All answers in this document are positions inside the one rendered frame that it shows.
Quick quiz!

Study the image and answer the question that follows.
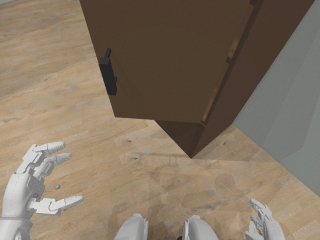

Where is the left robot hand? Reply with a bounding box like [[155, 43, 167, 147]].
[[1, 141, 84, 220]]

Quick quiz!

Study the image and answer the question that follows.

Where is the robot left shin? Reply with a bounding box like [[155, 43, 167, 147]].
[[133, 213, 142, 218]]

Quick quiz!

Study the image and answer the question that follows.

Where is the handle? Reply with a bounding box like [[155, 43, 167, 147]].
[[98, 48, 118, 96]]

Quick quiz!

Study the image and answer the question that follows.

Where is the robot left forearm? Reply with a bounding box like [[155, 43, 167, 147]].
[[0, 217, 33, 240]]

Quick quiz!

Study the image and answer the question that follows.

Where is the cupboard door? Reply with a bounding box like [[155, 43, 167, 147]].
[[79, 0, 250, 123]]

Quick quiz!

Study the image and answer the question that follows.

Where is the right robot hand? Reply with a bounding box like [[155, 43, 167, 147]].
[[245, 198, 286, 240]]

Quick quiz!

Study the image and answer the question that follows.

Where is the robot right thigh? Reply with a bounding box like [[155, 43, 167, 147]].
[[182, 218, 219, 240]]

